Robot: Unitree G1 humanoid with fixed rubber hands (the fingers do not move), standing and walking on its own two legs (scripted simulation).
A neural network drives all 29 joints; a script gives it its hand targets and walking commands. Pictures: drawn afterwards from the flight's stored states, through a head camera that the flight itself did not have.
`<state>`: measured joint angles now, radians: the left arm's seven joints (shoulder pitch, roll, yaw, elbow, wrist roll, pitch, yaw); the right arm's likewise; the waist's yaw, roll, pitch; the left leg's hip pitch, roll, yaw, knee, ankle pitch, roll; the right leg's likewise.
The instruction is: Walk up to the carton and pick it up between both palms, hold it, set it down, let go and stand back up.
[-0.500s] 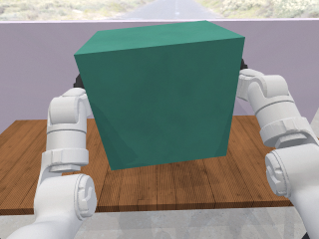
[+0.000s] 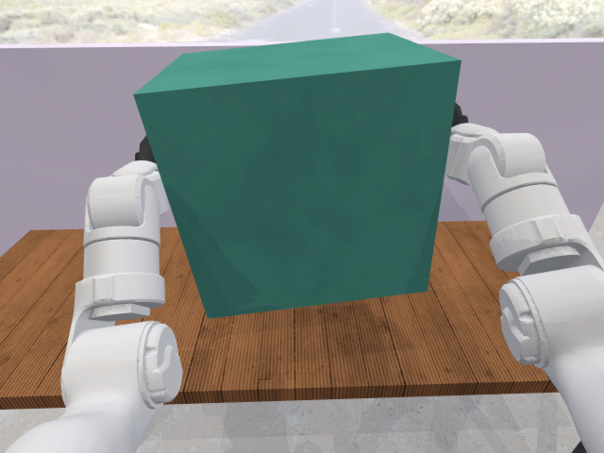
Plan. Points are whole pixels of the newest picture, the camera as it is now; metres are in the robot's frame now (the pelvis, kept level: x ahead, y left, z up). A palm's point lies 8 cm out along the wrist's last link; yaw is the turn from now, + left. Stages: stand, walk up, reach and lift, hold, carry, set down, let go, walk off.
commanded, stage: hold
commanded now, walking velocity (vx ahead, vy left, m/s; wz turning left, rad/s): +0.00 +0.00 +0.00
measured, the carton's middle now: (302, 169) +0.39 +0.01 +0.28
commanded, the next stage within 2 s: none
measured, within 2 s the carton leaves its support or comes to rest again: neither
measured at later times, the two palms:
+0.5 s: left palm (151, 180) +0.36 +0.20 +0.28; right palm (451, 148) +0.36 -0.17 +0.31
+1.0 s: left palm (152, 180) +0.37 +0.20 +0.28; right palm (448, 148) +0.37 -0.17 +0.31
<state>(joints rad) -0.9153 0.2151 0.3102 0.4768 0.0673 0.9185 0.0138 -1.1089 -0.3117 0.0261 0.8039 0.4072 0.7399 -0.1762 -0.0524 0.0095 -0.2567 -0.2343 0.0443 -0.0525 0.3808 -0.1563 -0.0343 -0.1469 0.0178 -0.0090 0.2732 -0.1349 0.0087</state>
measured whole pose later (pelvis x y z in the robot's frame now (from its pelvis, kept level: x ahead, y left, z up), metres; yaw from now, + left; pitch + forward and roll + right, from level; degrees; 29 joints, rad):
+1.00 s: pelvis +0.00 +0.00 +0.00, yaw +0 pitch +1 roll -2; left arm -0.92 0.22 0.29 0.50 0.06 0.90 0.02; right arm -1.11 -0.32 0.03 0.84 0.41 0.72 -0.16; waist -0.05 0.01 -0.26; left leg -0.25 0.04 -0.06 0.39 -0.15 -0.03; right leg -0.15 0.02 -0.01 0.27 -0.13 0.01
